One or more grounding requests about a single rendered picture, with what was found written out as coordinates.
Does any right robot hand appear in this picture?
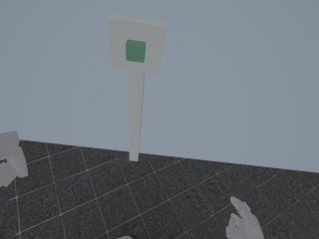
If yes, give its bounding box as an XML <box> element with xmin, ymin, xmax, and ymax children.
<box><xmin>225</xmin><ymin>196</ymin><xmax>264</xmax><ymax>239</ymax></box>

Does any left robot hand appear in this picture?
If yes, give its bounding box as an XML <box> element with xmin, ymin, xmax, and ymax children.
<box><xmin>0</xmin><ymin>130</ymin><xmax>28</xmax><ymax>187</ymax></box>

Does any button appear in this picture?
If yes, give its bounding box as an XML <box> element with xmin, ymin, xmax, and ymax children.
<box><xmin>126</xmin><ymin>39</ymin><xmax>146</xmax><ymax>63</ymax></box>

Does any panel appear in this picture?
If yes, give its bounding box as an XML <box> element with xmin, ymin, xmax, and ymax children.
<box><xmin>108</xmin><ymin>14</ymin><xmax>166</xmax><ymax>161</ymax></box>

